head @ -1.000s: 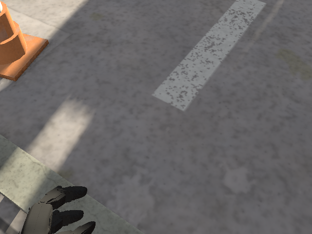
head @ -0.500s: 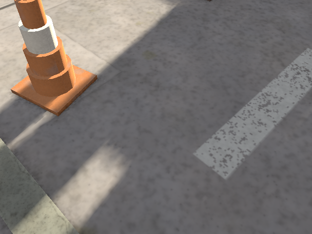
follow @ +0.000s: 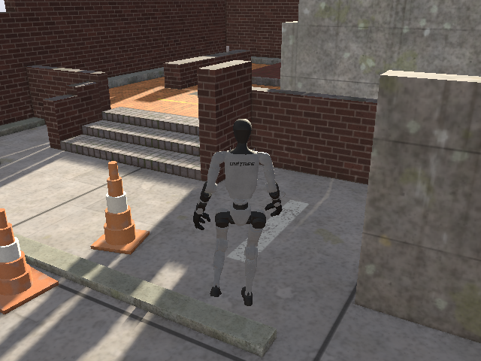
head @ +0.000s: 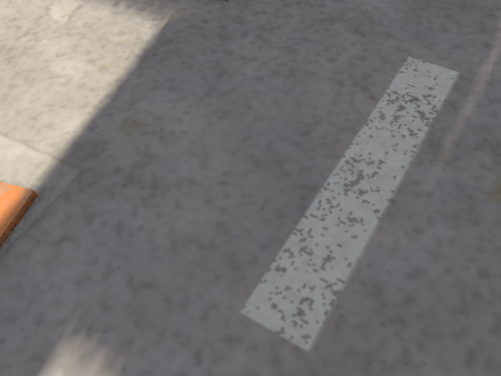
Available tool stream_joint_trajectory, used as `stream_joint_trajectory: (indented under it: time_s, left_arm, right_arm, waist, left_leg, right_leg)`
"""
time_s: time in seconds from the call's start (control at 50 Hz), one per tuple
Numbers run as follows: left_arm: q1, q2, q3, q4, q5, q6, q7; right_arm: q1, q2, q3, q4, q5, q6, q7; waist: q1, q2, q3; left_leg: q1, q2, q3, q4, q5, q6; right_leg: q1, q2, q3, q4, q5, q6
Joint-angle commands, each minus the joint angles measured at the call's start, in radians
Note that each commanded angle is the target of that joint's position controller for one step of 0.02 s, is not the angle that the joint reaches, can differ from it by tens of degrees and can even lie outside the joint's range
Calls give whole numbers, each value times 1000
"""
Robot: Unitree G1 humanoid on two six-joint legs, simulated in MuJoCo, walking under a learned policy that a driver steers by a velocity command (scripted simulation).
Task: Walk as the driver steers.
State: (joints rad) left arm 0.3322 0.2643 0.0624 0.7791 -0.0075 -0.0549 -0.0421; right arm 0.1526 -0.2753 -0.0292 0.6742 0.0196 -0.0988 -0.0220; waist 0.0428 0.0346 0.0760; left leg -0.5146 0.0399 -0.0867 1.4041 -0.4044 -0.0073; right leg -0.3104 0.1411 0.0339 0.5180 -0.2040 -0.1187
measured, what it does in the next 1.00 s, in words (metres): walks ahead, turning left: left foot, then right foot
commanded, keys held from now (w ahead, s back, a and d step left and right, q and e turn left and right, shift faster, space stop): w+q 0.80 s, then e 0.20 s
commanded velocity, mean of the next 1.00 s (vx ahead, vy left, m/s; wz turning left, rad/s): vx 0.47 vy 0.00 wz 0.25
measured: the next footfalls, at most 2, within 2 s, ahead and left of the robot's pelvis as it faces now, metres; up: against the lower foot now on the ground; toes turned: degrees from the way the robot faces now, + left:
left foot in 0.38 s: +0.40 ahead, +0.12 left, +0.00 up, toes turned +3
right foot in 0.82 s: +0.69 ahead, -0.04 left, +0.00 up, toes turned +24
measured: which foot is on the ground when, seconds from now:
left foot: up 0.00-0.36, down 0.38-0.84, up 0.86-1.00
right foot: down 0.00-0.40, up 0.42-0.80, down 0.82-1.00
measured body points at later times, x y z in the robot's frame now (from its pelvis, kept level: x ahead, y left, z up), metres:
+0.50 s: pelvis +0.30 +0.05 +0.00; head +0.33 +0.05 +0.45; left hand +0.36 +0.33 -0.11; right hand +0.47 -0.21 -0.10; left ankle +0.36 +0.12 -0.73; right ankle +0.20 -0.08 -0.63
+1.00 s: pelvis +0.57 +0.03 +0.01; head +0.60 +0.03 +0.46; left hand +0.61 +0.32 -0.09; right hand +0.77 -0.19 -0.11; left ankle +0.47 +0.14 -0.66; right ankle +0.65 -0.05 -0.73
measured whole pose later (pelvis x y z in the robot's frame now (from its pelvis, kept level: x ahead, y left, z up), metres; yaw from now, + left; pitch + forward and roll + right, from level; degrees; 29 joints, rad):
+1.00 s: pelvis +0.57 +0.03 +0.01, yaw +19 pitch +2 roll +0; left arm 0.21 0.25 0.03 0.71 0.01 -0.09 -0.02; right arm 0.25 -0.30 -0.05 0.71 -0.01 -0.02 -0.02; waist 0.01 0.03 0.03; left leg -0.44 -0.03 -0.08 1.08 -0.46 -0.04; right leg -0.32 0.05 0.06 0.44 -0.15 -0.03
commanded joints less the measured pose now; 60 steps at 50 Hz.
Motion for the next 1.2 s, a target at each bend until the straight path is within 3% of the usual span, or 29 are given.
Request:
stream_joint_trajectory:
  time_s: [0.02,0.06,0.12,0.16,0.24,0.32,0.36,0.38,0.4,0.42,0.44,0.46,0.48,0.5,0.56,0.66,0.76,0.8,0.82,0.84,0.86,0.88,0.9,0.94,0.98,1.02,1.08,1.14,1.2]
  left_arm:
    - [-69,140,26,-99,-1,-49,26]
    - [-20,144,22,-70,6,-39,46]
    - [12,139,15,-49,1,-28,54]
    - [51,152,14,-26,0,-26,58]
    - [75,155,16,12,10,-15,58]
    - [35,174,23,10,17,1,64]
    - [-13,196,26,-14,23,14,72]
    - [-63,202,24,-37,21,13,75]
    - [10,131,2,-68,38,-7,68]
    - [50,97,-18,-67,30,-33,48]
    - [-36,163,-4,-96,-5,-60,27]
    - [-115,165,-7,-126,-19,-75,19]
    - [-145,151,-8,-134,1,-81,19]
    - [-133,154,-1,-138,22,-76,25]
    - [-89,128,-7,-139,32,-54,38]
    - [-270,75,-31,-185,26,-52,46]
    - [-320,127,-7,-205,0,-65,36]
    - [-241,148,11,-187,-2,-74,36]
    - [-156,173,23,-172,16,-79,41]
    - [-30,226,32,-164,43,-82,45]
    - [31,287,54,-111,52,-66,34]
    - [24,190,33,-123,17,-63,23]
    - [-29,139,17,-134,11,-58,21]
    - [-121,99,-5,-138,13,-47,15]
    - [-133,84,-14,-116,15,-40,18]
    - [-129,142,5,-102,17,-23,28]
    - [-116,215,33,-101,-1,10,46]
    - [-110,206,37,-102,-16,36,58]
    - [-129,189,38,-112,-21,58,72]
  right_arm:
    - [26,-140,-43,-72,-31,-13,-3]
    - [-11,-89,-27,-74,-41,1,3]
    - [-86,-45,-9,-73,-24,1,23]
    - [-150,-40,-7,-82,-12,-2,37]
    - [-207,-61,-17,-100,3,-6,62]
    - [-159,-74,-25,-99,0,-13,84]
    - [24,-128,-53,-58,-6,-7,79]
    - [190,-170,-72,-28,-11,-5,70]
    - [305,-264,-94,-16,-17,-3,63]
    - [317,-215,-85,2,-3,2,59]
    - [261,-165,-73,-12,3,11,48]
    - [191,-148,-67,-35,-5,19,42]
    - [138,-134,-60,-45,-8,23,42]
    - [107,-123,-55,-57,-14,22,39]
    - [82,-132,-57,-63,-12,25,29]
    - [164,-177,-73,-18,6,42,5]
    - [214,-164,-72,5,14,59,3]
    - [189,-149,-70,-3,8,64,4]
    - [188,-107,-55,-4,-1,62,5]
    - [216,-40,-31,-18,-22,57,5]
    - [376,-18,-22,-16,4,51,3]
    - [386,-107,-36,20,2,52,-2]
    - [274,-147,-46,9,-2,58,-2]
    - [137,-135,-46,-28,-38,63,-6]
    - [118,-78,-31,-41,-40,61,-2]
    - [114,-44,-19,-36,-33,63,-5]
    - [82,-73,-25,-27,-20,77,-14]
    - [10,-85,-31,-45,-17,96,-16]
    - [-15,-86,-37,-54,-14,82,-6]
  waist:
    - [-64,-46,-87]
    - [-35,-69,-74]
    - [20,-83,-67]
    - [62,-80,-52]
    - [77,-66,-11]
    - [24,-90,-67]
    - [-78,-117,-183]
    - [-173,-88,-262]
    - [-160,126,-389]
    - [-134,208,-457]
    - [-150,104,-321]
    - [-130,11,-198]
    - [-89,-76,-105]
    - [-55,-75,-82]
    - [-17,0,-79]
    - [-93,29,-87]
    - [-98,70,-108]
    - [-45,91,-119]
    - [-3,79,-171]
    - [28,-43,-310]
    - [-39,-397,-388]
    - [-21,-273,-338]
    - [-1,-168,-238]
    - [-24,-67,-152]
    - [-55,-125,-147]
    - [-62,-169,-184]
    - [-53,-165,-222]
    - [-40,-166,-190]
    - [-58,-173,-154]
  left_leg:
    - [-145,90,-47,-221,142,-7]
    - [-110,78,19,-403,285,-46]
    - [-66,54,64,-669,501,-47]
    - [-53,34,84,-765,593,-31]
    - [-171,15,65,-851,533,26]
    - [-118,-59,112,-857,347,91]
    - [114,-121,159,-864,294,137]
    - [381,-70,63,-902,388,189]
    - [779,177,-345,-889,410,352]
    - [937,288,-716,-1028,245,441]
    - [837,252,-637,-1083,57,383]
    - [671,224,-527,-1119,48,348]
    - [512,183,-456,-1154,126,325]
    - [421,148,-401,-1177,217,313]
    - [272,92,-288,-1197,423,315]
    - [158,4,-184,-1158,405,239]
    - [303,51,-331,-1039,254,198]
    - [315,49,-364,-955,265,169]
    - [310,6,-304,-828,337,132]
    - [220,-60,-207,-552,201,87]
    - [-77,-185,-93,-270,-196,17]
    - [-159,-127,-139,-147,-215,-5]
    - [-173,-104,-127,-101,-146,-18]
    - [-140,-31,-48,-197,-70,-37]
    - [-44,-5,-16,-386,-36,-49]
    - [48,-34,23,-534,-13,-73]
    - [141,-73,31,-648,96,-80]
    - [167,-84,7,-711,127,-71]
    - [219,-90,-8,-872,177,-44]
  right_leg:
    - [124,-319,407,-276,263,-170]
    - [93,-259,241,-288,454,-142]
    - [119,-220,130,-294,468,-77]
    - [154,-244,126,-324,389,-50]
    - [347,-316,114,-304,401,-36]
    - [458,-341,52,-159,836,-26]
    - [433,-312,19,72,1137,-8]
    - [269,-282,-5,297,1027,18]
    - [-119,-129,-37,711,395,106]
    - [-381,-18,66,882,-337,132]
    - [-481,-96,138,894,-270,109]
    - [-485,-139,114,831,-196,100]
    - [-453,-168,90,732,-160,100]
    - [-396,-195,84,657,-127,110]
    - [-309,-215,43,514,-93,164]
    - [-160,-151,11,141,239,207]
    - [-105,-128,72,-14,193,180]
    - [2,-133,60,-66,135,136]
    - [124,-181,69,-87,160,94]
    - [350,-358,235,-61,284,20]
    - [577,-533,660,-130,285,-164]
    - [549,-533,722,-153,233,-166]
    - [452,-490,565,-138,349,-141]
    - [283,-404,371,-129,660,-121]
    - [205,-326,282,-141,786,-95]
    - [172,-307,249,-144,859,-109]
    - [135,-309,267,-157,732,-111]
    - [90,-298,319,-168,482,-93]
    - [75,-270,387,-142,295,-64]
Keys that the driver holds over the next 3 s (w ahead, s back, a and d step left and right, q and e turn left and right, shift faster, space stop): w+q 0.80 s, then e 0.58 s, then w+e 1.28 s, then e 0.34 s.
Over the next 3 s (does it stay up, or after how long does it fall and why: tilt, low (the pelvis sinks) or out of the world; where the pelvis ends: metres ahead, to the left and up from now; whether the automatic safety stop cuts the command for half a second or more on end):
stays up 1.23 -0.23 0.01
